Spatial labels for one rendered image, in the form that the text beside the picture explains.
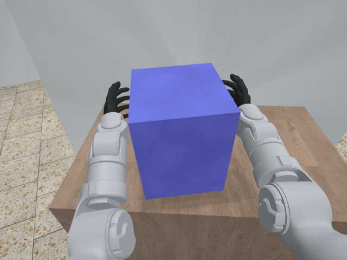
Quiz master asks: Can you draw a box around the right robot hand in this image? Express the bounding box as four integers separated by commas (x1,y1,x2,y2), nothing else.
222,74,251,107

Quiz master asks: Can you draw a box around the robot left forearm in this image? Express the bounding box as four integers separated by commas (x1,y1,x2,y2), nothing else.
67,112,130,249

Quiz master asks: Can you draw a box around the left robot hand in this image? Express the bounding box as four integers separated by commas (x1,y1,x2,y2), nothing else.
104,81,130,119

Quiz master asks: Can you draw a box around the carton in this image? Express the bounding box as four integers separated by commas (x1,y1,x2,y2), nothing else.
128,63,241,200

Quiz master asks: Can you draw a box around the robot left upper arm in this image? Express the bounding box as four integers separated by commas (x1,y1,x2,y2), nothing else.
67,207,136,260

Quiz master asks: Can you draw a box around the robot right upper arm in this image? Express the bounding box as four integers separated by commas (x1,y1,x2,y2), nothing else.
258,181,347,260

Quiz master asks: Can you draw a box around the pedestal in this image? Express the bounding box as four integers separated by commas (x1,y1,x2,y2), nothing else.
49,103,347,260

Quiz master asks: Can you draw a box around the robot right forearm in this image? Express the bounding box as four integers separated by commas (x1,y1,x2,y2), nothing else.
236,103,332,214

